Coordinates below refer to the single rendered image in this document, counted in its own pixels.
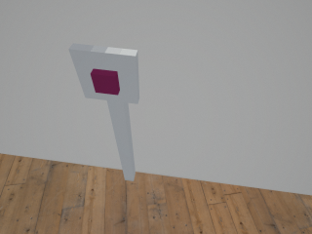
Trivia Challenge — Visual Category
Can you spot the panel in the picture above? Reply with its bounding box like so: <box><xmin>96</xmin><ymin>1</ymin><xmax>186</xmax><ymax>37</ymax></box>
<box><xmin>68</xmin><ymin>43</ymin><xmax>139</xmax><ymax>181</ymax></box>

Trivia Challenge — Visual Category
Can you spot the button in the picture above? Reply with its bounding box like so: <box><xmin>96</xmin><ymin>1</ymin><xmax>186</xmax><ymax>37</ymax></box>
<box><xmin>91</xmin><ymin>68</ymin><xmax>120</xmax><ymax>96</ymax></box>

